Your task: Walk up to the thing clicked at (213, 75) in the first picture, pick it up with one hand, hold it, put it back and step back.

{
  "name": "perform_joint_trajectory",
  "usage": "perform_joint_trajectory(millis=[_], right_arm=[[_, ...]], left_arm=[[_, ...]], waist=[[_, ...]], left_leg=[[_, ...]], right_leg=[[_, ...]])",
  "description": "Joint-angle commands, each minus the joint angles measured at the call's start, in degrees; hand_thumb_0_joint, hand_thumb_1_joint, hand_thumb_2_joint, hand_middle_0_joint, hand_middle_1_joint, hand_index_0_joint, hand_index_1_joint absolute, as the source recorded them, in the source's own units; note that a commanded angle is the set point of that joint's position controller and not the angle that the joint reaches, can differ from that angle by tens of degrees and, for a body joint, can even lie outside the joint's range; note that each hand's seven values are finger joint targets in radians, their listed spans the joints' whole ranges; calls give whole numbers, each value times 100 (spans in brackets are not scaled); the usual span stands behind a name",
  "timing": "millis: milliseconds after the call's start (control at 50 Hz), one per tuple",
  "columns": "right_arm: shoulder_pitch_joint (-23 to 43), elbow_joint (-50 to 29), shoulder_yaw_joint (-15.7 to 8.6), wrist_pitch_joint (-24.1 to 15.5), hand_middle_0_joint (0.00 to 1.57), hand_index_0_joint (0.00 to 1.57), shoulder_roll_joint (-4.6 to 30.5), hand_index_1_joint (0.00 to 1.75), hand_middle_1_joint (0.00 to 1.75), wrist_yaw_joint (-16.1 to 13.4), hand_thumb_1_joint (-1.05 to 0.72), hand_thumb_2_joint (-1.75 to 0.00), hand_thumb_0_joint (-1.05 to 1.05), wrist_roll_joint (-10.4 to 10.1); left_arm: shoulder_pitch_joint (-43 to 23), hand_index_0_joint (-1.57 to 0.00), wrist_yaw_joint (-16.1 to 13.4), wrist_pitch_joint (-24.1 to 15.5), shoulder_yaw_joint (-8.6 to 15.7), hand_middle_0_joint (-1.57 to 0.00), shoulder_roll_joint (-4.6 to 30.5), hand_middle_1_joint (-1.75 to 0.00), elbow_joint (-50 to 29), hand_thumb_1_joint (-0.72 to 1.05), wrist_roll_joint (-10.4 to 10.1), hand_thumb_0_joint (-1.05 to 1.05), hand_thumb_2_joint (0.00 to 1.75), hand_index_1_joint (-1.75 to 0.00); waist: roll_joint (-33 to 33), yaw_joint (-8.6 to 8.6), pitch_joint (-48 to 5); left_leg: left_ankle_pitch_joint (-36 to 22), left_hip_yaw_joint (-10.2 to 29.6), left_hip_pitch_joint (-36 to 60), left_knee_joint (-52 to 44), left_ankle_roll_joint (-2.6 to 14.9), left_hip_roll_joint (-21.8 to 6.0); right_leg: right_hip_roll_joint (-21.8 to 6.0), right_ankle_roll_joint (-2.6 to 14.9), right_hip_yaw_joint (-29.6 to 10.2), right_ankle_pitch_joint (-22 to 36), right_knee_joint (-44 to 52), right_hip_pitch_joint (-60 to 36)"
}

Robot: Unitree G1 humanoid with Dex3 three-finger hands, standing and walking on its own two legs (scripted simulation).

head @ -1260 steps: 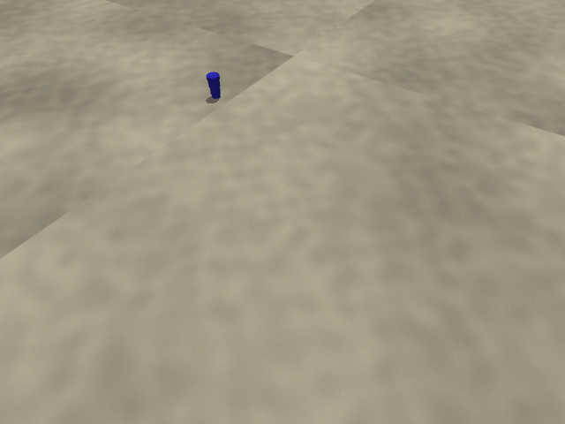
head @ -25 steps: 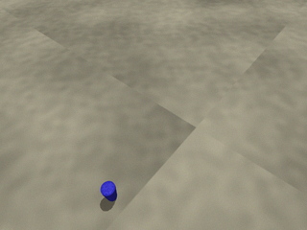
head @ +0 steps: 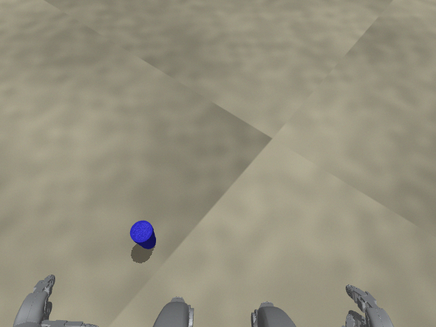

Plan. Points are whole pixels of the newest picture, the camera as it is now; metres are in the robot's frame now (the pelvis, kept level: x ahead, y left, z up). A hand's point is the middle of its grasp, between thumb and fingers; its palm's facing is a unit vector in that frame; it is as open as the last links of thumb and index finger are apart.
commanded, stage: go down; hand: left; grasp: from the side
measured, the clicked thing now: (145, 237) +0.45 +0.30 -0.63
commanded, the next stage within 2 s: none
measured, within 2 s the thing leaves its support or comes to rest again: neither
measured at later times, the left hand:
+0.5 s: hand (58, 321) +0.15 +0.32 -0.15, palm faces +0.20 -0.92 -0.33, open 17.5 cm
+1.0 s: hand (48, 271) +0.25 +0.42 -0.24, palm faces +0.40 -0.89 -0.23, open 17.5 cm
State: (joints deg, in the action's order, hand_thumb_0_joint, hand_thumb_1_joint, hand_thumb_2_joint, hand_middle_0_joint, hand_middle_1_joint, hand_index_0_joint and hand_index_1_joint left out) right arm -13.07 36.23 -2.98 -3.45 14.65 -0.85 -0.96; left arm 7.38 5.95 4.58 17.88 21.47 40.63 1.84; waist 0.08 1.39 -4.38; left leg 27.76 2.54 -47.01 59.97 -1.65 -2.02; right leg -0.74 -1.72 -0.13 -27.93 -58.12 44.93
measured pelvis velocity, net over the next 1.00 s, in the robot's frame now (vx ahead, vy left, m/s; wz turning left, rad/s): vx -0.06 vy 0.00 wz -0.05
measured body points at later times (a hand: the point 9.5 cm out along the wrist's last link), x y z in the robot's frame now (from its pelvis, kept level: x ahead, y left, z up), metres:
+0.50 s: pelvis -0.01 +0.00 -0.04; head +0.10 +0.03 +0.39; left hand +0.14 +0.37 -0.13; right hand +0.18 -0.24 -0.12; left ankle +0.01 +0.13 -0.67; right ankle +0.00 -0.14 -0.67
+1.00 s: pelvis -0.06 +0.00 -0.20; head +0.14 +0.04 +0.20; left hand +0.23 +0.47 -0.22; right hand +0.11 -0.27 -0.31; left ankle +0.01 +0.13 -0.67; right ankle +0.00 -0.14 -0.67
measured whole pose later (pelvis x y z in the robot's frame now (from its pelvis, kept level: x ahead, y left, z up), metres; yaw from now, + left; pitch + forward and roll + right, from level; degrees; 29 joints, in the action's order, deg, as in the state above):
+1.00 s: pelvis -0.06 +0.00 -0.20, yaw -3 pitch +33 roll -5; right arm -6.3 36.7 2.4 -9.7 17.7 -2.7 2.1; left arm -16.7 24.5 -16.8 45.9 41.7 54.7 -8.6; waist 2.0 1.3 -8.5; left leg 38.5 7.3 -101.0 106.5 -3.0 -1.6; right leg 0.7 -1.6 1.8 -38.9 -103.7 97.8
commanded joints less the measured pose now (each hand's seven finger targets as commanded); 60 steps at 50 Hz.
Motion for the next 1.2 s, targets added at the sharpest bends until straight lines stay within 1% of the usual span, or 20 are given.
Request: perform_joint_trajectory(millis=[0, 120, 240, 320, 340, 360, 400, 520, 580, 620, 640, 740, 760, 800, 900, 960, 1020, 1040, 1100, 1180], right_arm=[[-1, -933, -311, -348, 20, 20, 931, 30, 30, -144, -88, -89, 0, -42], [90, -1110, -192, -471, 20, 20, 822, 30, 30, -278, -88, -89, 0, 6], [120, -1196, -120, -642, 20, 20, 741, 30, 30, -360, -90, -89, 0, 52], [71, -1194, -118, -722, 20, 20, 751, 30, 30, -362, -92, -90, 0, 96], [161, -1230, -103, -761, 20, 20, 725, 30, 30, -367, -92, -90, 0, 106], [125, -1193, -126, -782, 20, 20, 770, 30, 30, -364, -92, -90, 0, 119], [170, -1256, -119, -852, 20, 20, 723, 30, 30, -340, -94, -90, 0, 129], [265, -1064, -146, -1008, 20, 20, 932, 30, 30, -303, -93, -90, 0, 148], [289, -1005, -135, -1030, 20, 20, 1049, 30, 30, -307, -92, -90, 0, 140], [262, -937, -138, -1041, 20, 20, 1130, 30, 30, -313, -91, -90, 0, 154], [261, -906, -131, -1035, 20, 20, 1180, 30, 30, -322, -90, -90, 0, 160], [181, -682, -102, -938, 20, 20, 1373, 30, 30, -312, -90, -90, 0, 183], [171, -643, -67, -925, 20, 20, 1405, 30, 30, -303, -90, -90, 0, 199], [219, -619, -51, -873, 20, 20, 1422, 30, 30, -291, -89, -90, 0, 194], [221, -494, 54, -823, 20, 20, 1480, 30, 30, -276, -90, -90, 0, 234], [224, -388, 97, -812, 20, 20, 1513, 30, 30, -288, -90, -90, 0, 268], [201, -315, 156, -771, 20, 20, 1611, 30, 30, -309, -89, -90, 0, 325], [207, -307, 168, -768, 20, 20, 1622, 30, 30, -309, -89, -90, 0, 325], [163, -248, 205, -751, 20, 20, 1712, 30, 30, -306, -89, -90, 0, 360], [150, -182, 279, -710, 20, 20, 1793, 30, 30, -275, -90, -90, 0, 393]], left_arm=[[328, -10, -21, 79, 383, -10, 1211, -4, -1518, -61, -72, 0, 0, -4], [572, -9, -205, 414, 582, -9, 1284, -3, -2039, -61, -53, 0, 0, -3], [999, -11, -187, 551, 765, -10, 1268, -4, -2125, -61, -153, 0, 0, -3], [1042, -11, -45, 430, 941, -10, 1332, -3, -2199, -61, -264, 0, 0, -3], [742, -11, 26, 330, 814, -10, 1251, -3, -2375, -61, -300, 0, 0, -2], [935, -11, 45, 273, 1015, -10, 1396, -2, -2070, -61, -314, 0, 0, -2], [582, -11, 183, 30, 863, -10, 1259, -1, -2388, -61, -406, 0, 0, -1], [-250, -11, 511, -897, 1547, -10, 1949, -2, -1599, -61, -612, 0, 0, -2], [-585, -10, 725, -1477, 2016, -10, 2397, -8, -1366, -61, -801, 0, 0, -8], [-1070, -9, 917, -1766, 1978, -8, 2455, -10, -1322, -61, -887, 0, 3, -10], [-1303, -8, 992, -1861, 2130, -8, 2693, -11, -1213, -61, -911, 0, 5, -11], [-1580, -8, 1314, -2066, 2694, -8, 3184, -11, -178, -61, -1053, 0, 6, -11], [-1831, -8, 1373, -2101, 2881, -8, 3514, -10, -246, -61, -1089, 0, 6, -11], [-1795, -8, 1529, -2126, 2989, -7, 3571, -10, 167, -61, -1121, 0, 6, -11], [-2713, -8, 1812, -2444, 3417, -7, 4274, -11, 362, -61, -1173, 0, 6, -11], [-3175, -7, 1964, -2662, 3422, -6, 4383, -15, 714, -55, -1180, 0, 9, -14], [-3570, -7, 2115, -2831, 3630, -6, 4876, -15, 849, -51, -1145, 0, 10, -14], [-3589, -7, 2174, -2843, 3557, -6, 4784, -15, 1060, -51, -1145, 0, 11, -14], [-3884, -7, 2316, -2920, 3805, -6, 5261, -14, 1027, -55, -1171, 0, 9, -14], [-3869, -7, 2450, -2895, 4076, -6, 5627, -13, 1131, -54, -1192, 0, 9, -13]], waist=[[-407, 12, -1702], [-482, 7, -1466], [-593, -44, -1475], [-700, -67, -1604], [-706, -6, -1581], [-664, -38, -1485], [-661, 33, -1594], [-585, -30, -1878], [-612, -194, -2419], [-779, -158, -2712], [-832, -176, -2872], [-839, -390, -3368], [-956, -466, -3472], [-869, -483, -3384], [-843, -385, -3579], [-776, -246, -3312], [-993, -249, -3380], [-903, -197, -3317], [-1018, -299, -3507], [-1190, -401, -3875]], left_leg=[[-1898, -138, 1072, -713, 139, 14], [-1244, -139, 663, -526, 167, 50], [-1321, -140, 426, -303, 167, 66], [-1674, -121, 280, -37, 164, 54], [-1592, -101, 143, 74, 171, 59], [-1511, -87, -4, 133, 172, 57], [-1317, -122, -200, 358, 193, 68], [-750, -7, -1237, 1181, 228, 80], [-602, 16, -1548, 1556, 239, 94], [-617, 38, -1616, 1809, 216, 78], [-637, 46, -1690, 1943, 216, 76], [-907, 114, -1918, 2432, 212, 67], [-856, 124, -1964, 2492, 207, 63], [-623, 124, -2244, 2598, 222, 66], [-559, 83, -2929, 3171, 249, 59], [-52, 102, -3385, 3423, 266, 40], [44, 120, -3456, 3619, 247, 21], [169, 141, -3564, 3661, 245, 10], [331, 106, -3726, 3848, 238, 7], [-112, 72, -3707, 4139, 230, -10]], right_leg=[[137, 240, 254, 1555, 501, -544], [115, 235, 256, 1085, 429, -279], [114, 246, 267, 1117, 210, -114], [105, 261, 259, 1372, -86, 83], [103, 256, 270, 1303, -169, 262], [112, 259, 283, 1211, -271, 392], [105, 250, 245, 1113, -412, 618], [98, 271, 240, 533, -1420, 1801], [86, 294, 189, 374, -1839, 2134], [87, 308, 149, 336, -2111, 2442], [90, 315, 138, 328, -2225, 2568], [132, 350, 210, 407, -2735, 3085], [138, 358, 203, 348, -2810, 3134], [167, 366, 245, 158, -2931, 3358], [193, 357, 294, 132, -3419, 3655], [217, 352, 316, -244, -3629, 4068], [222, 369, 345, -342, -3855, 4315], [231, 365, 377, -416, -3917, 4427], [247, 360, 395, -546, -4082, 4501], [262, 373, 451, -242, -4418, 4514]])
